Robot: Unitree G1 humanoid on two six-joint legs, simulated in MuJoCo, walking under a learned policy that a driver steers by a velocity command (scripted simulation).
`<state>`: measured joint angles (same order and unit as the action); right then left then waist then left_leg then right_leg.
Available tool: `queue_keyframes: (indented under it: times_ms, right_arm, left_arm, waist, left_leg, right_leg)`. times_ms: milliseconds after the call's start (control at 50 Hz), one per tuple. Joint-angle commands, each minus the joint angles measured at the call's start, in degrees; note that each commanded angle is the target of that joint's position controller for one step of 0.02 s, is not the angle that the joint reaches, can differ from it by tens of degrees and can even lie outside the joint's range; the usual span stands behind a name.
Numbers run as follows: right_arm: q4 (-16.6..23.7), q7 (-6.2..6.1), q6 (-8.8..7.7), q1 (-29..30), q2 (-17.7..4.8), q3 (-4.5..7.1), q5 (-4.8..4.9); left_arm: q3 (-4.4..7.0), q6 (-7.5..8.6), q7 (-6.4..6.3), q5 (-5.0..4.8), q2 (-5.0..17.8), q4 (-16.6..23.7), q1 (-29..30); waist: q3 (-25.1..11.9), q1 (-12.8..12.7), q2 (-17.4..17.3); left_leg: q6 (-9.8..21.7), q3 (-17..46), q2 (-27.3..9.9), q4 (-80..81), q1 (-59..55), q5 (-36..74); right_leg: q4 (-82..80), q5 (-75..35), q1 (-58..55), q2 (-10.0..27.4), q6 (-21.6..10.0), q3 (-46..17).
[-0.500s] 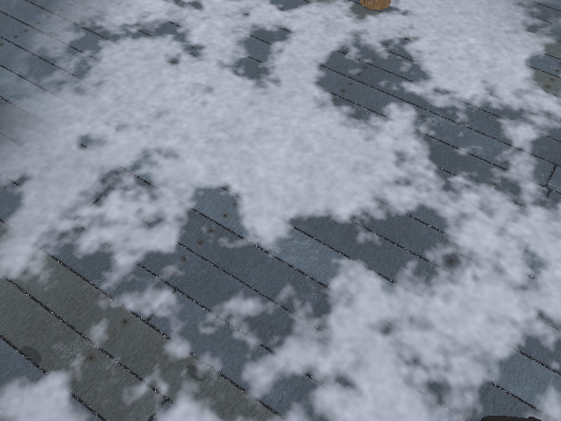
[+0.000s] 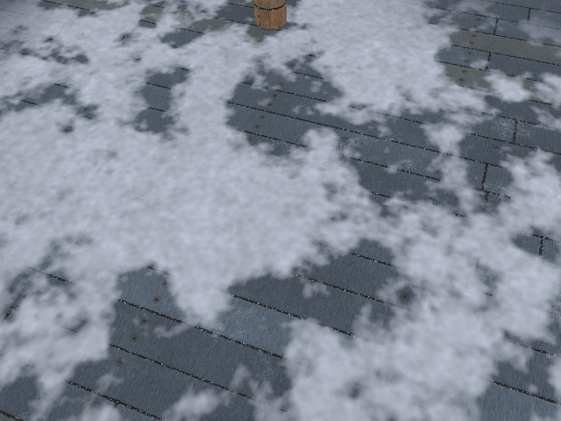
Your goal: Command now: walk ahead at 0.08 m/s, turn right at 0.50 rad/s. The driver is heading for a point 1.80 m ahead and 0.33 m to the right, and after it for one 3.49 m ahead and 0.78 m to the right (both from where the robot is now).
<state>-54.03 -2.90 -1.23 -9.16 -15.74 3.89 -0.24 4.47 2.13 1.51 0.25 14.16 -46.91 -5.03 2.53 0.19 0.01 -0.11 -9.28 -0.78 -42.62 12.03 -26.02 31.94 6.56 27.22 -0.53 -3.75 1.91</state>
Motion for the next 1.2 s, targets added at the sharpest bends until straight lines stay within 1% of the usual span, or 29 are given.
queue_keyframes:
  times_ms: [20, 40, 60, 100, 140, 180, 280, 340, 400, 420, 440, 460, 480, 520, 540, 600, 660, 700, 740, 760, 780, 800, 820, 840, 900, 1040, 1080, 1140, 1200]
  right_arm:
    - [5.31, 1.64, -1.44, -3.53, -5.44, 0.50, -0.38]
    - [6.18, 1.77, -1.35, -0.31, -6.16, 0.79, 1.34]
    - [5.70, 1.11, -0.82, 0.65, -5.82, 1.01, 1.02]
    - [6.46, 0.04, 0.44, 1.92, -7.08, 1.73, -0.32]
    - [6.65, -0.29, 0.79, 0.99, -5.43, 1.48, -0.17]
    - [6.91, -0.62, 0.74, 1.47, -4.91, 1.28, -0.06]
    - [8.16, -0.28, 0.48, 4.03, -5.38, 1.23, 0.25]
    - [8.54, 0.41, -0.44, 3.63, -5.83, 1.28, 0.65]
    - [7.19, 1.50, -1.37, -2.13, -6.44, 1.63, 0.80]
    - [6.76, 1.63, -1.38, -4.20, -8.95, 2.29, 0.02]
    - [7.80, 1.34, -0.84, -2.27, -13.58, 3.06, -1.41]
    - [8.70, 1.48, -0.67, -1.50, -13.41, 2.96, -3.37]
    - [10.52, 1.24, -0.87, 1.60, -10.46, 2.21, -2.78]
    - [11.27, 1.09, -0.79, 4.22, -7.71, 1.54, -0.64]
    - [11.07, 1.07, -0.70, 3.61, -7.05, 1.16, 0.03]
    - [10.06, 1.01, -0.17, 1.17, -6.15, 0.57, -0.26]
    - [9.37, 0.91, 0.32, 0.18, -7.66, 0.73, -0.13]
    - [8.76, 1.19, 0.61, -1.53, -9.36, 1.04, 0.15]
    - [8.30, 1.50, 0.60, -1.15, -8.89, 0.68, 1.13]
    - [7.57, 1.65, 0.20, -3.01, -8.24, 0.42, 1.37]
    - [7.61, 2.04, -0.59, -3.84, -7.00, -0.17, 0.35]
    - [7.93, 2.89, -1.66, -5.72, -5.32, -0.63, -1.25]
    - [7.78, 2.87, -1.85, -4.00, -3.43, -1.18, -1.21]
    - [7.58, 2.73, -1.62, -0.96, -5.40, -0.86, -1.10]
    - [6.80, 1.99, -0.22, -0.50, -5.87, -0.58, -0.70]
    - [3.79, 1.45, 0.21, -1.53, -5.42, -0.46, -0.36]
    - [2.60, 1.34, 0.39, -2.32, -4.98, -0.38, 0.13]
    - [4.87, 1.62, -0.99, 1.53, -4.36, -0.36, 1.48]
    - [5.31, 2.91, -3.49, 0.86, -4.73, -0.05, 2.44]
  left_arm:
    - [2.99, -0.20, -0.91, 0.44, 12.68, 3.32, -10.79]
    - [2.45, -0.12, -1.10, 0.08, 10.52, 4.80, -6.35]
    - [2.23, -0.34, -1.28, -0.72, 9.57, 5.36, -3.30]
    - [2.01, -1.03, -1.94, -0.54, 8.92, 6.10, -1.41]
    - [2.45, -1.31, -2.42, 0.13, 10.14, 6.61, -1.91]
    - [2.90, -1.39, -2.97, -0.23, 11.34, 6.99, -2.93]
    - [3.01, -2.45, -3.79, -0.48, 11.61, 8.40, -2.40]
    - [2.93, -3.09, -3.91, -0.46, 11.43, 9.14, -2.61]
    - [2.51, -3.96, -4.26, -1.09, 10.82, 10.23, -1.38]
    - [1.91, -4.20, -4.47, -1.11, 8.95, 10.26, -3.21]
    - [1.10, -4.10, -4.32, -0.93, 5.51, 10.67, -5.64]
    - [2.12, -3.08, -4.02, -0.58, 9.10, 12.48, -3.97]
    - [3.16, -2.64, -3.68, -0.27, 12.65, 10.99, -5.41]
    - [3.20, -3.40, -3.95, -0.50, 11.03, 7.87, -8.03]
    - [2.72, -3.82, -4.04, -0.37, 9.47, 7.66, -8.05]
    - [1.34, -3.94, -3.89, -1.01, 6.34, 8.60, -5.45]
    - [-0.13, -3.76, -3.51, -0.61, 4.12, 9.58, -2.17]
    - [0.16, -3.70, -3.36, -1.08, 5.65, 9.25, -2.23]
    - [0.41, -3.61, -3.22, -0.97, 6.02, 7.38, -5.50]
    - [0.59, -3.63, -3.25, -0.59, 7.10, 7.05, -5.88]
    - [0.93, -3.72, -3.66, -0.18, 9.54, 7.31, -6.88]
    - [1.62, -4.12, -4.00, 0.15, 13.11, 7.25, -7.06]
    - [0.54, -3.97, -3.18, 0.36, 8.70, 6.63, -5.12]
    - [-0.08, -3.54, -2.46, 0.62, 5.99, 7.15, -3.56]
    - [-0.14, -2.24, -2.09, 0.71, 6.89, 5.91, -3.92]
    - [-0.77, -1.51, -2.53, 0.36, 6.03, 3.54, -4.90]
    - [-0.21, -1.83, -2.72, -0.20, 7.44, 2.20, -6.95]
    - [0.85, -1.53, -2.80, -0.87, 11.16, 1.31, -10.61]
    - [0.67, 0.17, -2.86, -1.31, 9.97, 1.32, -9.23]
  waist:
    - [-23.83, -3.01, 8.77]
    - [-18.19, -2.34, 5.45]
    - [-12.79, -0.87, -0.20]
    - [-9.38, 0.56, 2.43]
    - [-9.44, 0.99, 5.47]
    - [-10.54, 0.43, 5.94]
    - [-10.03, -0.84, 7.91]
    - [-9.73, -1.05, 9.24]
    - [-10.04, 2.16, 9.24]
    - [-10.75, 2.03, 5.98]
    - [-9.73, -1.15, -8.89]
    - [-7.66, -0.59, -18.10]
    - [-7.39, -1.21, -12.26]
    - [-6.44, -2.31, -6.57]
    - [-5.69, -1.67, -6.52]
    - [-5.56, -0.44, -8.48]
    - [-6.06, 1.45, -11.33]
    - [-5.80, 2.31, -12.21]
    - [-4.91, 0.14, -10.68]
    - [-4.89, 0.21, -9.21]
    - [-7.44, 0.74, -5.05]
    - [-9.30, 3.36, 4.69]
    - [-9.87, 2.78, 8.81]
    - [-7.17, 1.43, 6.20]
    - [-2.95, 1.21, 5.35]
    - [-1.90, 1.21, 2.33]
    - [-2.32, 0.39, 3.60]
    - [4.41, -2.14, 10.40]
    - [6.04, -0.69, 10.96]
  left_leg:
    - [-1.54, 15.12, 3.37, -36.74, 24.32, -12.64]
    - [-1.00, 14.70, 1.61, -35.86, 26.54, -7.93]
    - [-1.31, 13.96, -0.45, -30.46, 26.40, -4.04]
    - [-1.74, 13.36, -1.23, -23.06, 21.31, 0.70]
    - [-2.40, 12.86, 0.18, -16.90, 19.18, 2.60]
    - [-3.21, 13.40, 0.82, -11.79, 18.79, 4.23]
    - [-4.03, 14.57, 1.81, -3.10, 15.66, 7.88]
    - [-3.39, 14.72, 2.65, 2.90, 12.85, 6.97]
    - [-1.32, 12.92, 2.37, 17.66, 3.32, 13.92]
    - [0.70, 16.50, -3.51, 21.75, -3.16, 16.98]
    - [6.64, 30.01, -16.07, 25.05, -7.49, 22.83]
    - [15.64, 41.48, -22.67, 27.19, -2.97, 29.99]
    - [16.42, 38.07, -21.75, 26.01, -2.44, 31.87]
    - [11.08, 27.47, -14.61, 22.96, -3.58, 31.74]
    - [11.15, 26.01, -14.01, 22.61, -3.81, 33.98]
    - [11.37, 20.76, -11.06, 22.83, -5.05, 35.00]
    - [11.10, 19.12, -10.44, 22.45, -4.50, 34.01]
    - [11.71, 20.46, -11.32, 21.80, -4.22, 34.77]
    - [10.33, 20.08, -10.54, 19.99, -2.53, 34.75]
    - [8.14, 19.95, -9.89, 19.61, -0.43, 32.86]
    - [4.84, 18.46, -8.46, 17.86, 3.49, 28.12]
    - [1.80, 13.44, -3.55, 14.66, 7.45, 18.63]
    - [-0.77, 10.77, -2.23, 16.38, 2.76, 13.00]
    - [-1.88, 10.38, -1.84, 15.95, 1.43, 14.57]
    - [-1.72, 10.30, -1.74, 15.52, 0.78, 17.86]
    - [-1.89, 10.44, -1.87, 15.99, -0.93, 19.22]
    - [-1.60, 6.95, 1.05, 12.46, 1.10, 7.47]
    - [0.66, 5.97, 1.70, 0.71, 13.31, -0.89]
    - [4.80, 9.80, -2.15, -0.62, 16.70, -3.98]
  right_leg:
    - [-9.30, -33.48, -35.97, 21.21, -20.14, -34.89]
    - [-10.41, -26.00, -30.61, 18.31, -16.88, -28.07]
    - [-11.84, -18.11, -23.61, 15.26, -13.23, -23.63]
    - [-14.30, -8.51, -13.91, 11.64, -11.03, -21.29]
    - [-14.96, -7.89, -12.09, 9.87, -10.86, -20.69]
    - [-14.63, -6.61, -13.01, 9.66, -10.55, -21.49]
    - [-14.96, 5.95, -11.25, 8.16, -8.63, -25.01]
    - [-13.83, 5.15, -12.58, 7.92, -7.93, -28.13]
    - [-9.67, 0.91, -11.63, 5.71, -5.21, -27.96]
    - [-4.97, 4.90, -7.30, 2.94, -2.46, -24.91]
    - [8.01, 18.67, 2.24, -5.32, 0.83, -14.47]
    - [19.92, 30.24, 8.24, -8.21, 3.31, -10.92]
    - [28.88, 27.31, 7.87, -6.13, 4.24, -13.60]
    - [34.21, 21.40, 8.05, -5.73, 5.95, -12.58]
    - [36.16, 19.77, 8.56, -5.66, 6.90, -12.65]
    - [28.16, 17.04, 5.32, -4.12, 8.44, -9.17]
    - [12.33, 17.52, -3.58, -0.44, 8.95, -4.44]
    - [4.78, 16.02, -8.17, -0.80, 8.56, -2.54]
    - [-9.79, 4.82, -15.05, -1.19, 6.50, -1.50]
    - [-14.09, -0.64, -19.61, -0.17, 4.89, -3.37]
    - [-11.99, -10.39, -26.61, 4.68, 3.07, -8.42]
    - [-7.03, -21.54, -30.20, 10.10, -0.22, -12.84]
    - [-7.86, -11.98, -22.79, 10.38, -2.80, -12.81]
    - [-8.87, -4.00, -19.70, 7.57, -1.72, -11.66]
    - [-9.24, -0.49, -15.17, 5.19, 0.63, -10.11]
    - [-8.50, 0.19, -13.96, 4.06, 1.18, -9.26]
    - [-10.39, 16.60, -14.50, 3.82, -0.41, -10.26]
    - [-20.49, 41.67, -13.05, 13.89, -7.68, -26.77]
    - [-21.25, 34.08, -14.82, 17.35, -9.22, -29.74]
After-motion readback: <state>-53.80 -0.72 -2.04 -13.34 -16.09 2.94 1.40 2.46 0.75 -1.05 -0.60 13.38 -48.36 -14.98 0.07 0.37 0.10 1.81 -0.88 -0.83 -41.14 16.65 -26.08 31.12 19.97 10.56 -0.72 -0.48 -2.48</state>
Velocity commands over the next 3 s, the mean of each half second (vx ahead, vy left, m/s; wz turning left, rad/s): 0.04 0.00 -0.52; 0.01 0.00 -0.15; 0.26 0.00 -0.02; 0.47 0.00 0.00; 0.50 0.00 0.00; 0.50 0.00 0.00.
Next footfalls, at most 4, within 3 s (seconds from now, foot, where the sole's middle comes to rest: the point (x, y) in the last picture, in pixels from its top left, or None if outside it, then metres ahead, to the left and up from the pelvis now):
0.42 left None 0.15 0.14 -0.76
0.78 right None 0.05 -0.10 -0.76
1.76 right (402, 417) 0.45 -0.22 -0.76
2.28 left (332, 276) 0.81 -0.08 -0.76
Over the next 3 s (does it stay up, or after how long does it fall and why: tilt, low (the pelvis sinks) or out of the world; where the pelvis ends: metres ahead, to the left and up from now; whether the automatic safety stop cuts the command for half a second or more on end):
stays up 0.98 -0.30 0.02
